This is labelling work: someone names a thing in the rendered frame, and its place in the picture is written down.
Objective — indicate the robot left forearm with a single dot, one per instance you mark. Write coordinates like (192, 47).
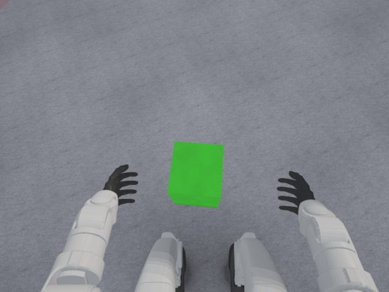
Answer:
(81, 261)

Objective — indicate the carton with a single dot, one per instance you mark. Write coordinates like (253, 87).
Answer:
(196, 174)

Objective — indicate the robot thigh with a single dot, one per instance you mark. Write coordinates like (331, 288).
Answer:
(260, 272)
(158, 274)

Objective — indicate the robot right forearm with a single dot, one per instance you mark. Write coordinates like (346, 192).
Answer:
(338, 266)

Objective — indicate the right robot hand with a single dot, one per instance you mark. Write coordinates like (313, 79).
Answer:
(302, 191)

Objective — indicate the robot left thigh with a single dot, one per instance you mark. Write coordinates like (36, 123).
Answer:
(158, 274)

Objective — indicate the robot right thigh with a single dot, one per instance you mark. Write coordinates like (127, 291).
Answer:
(260, 272)

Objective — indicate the left robot hand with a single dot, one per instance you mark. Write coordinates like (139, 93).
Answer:
(115, 184)

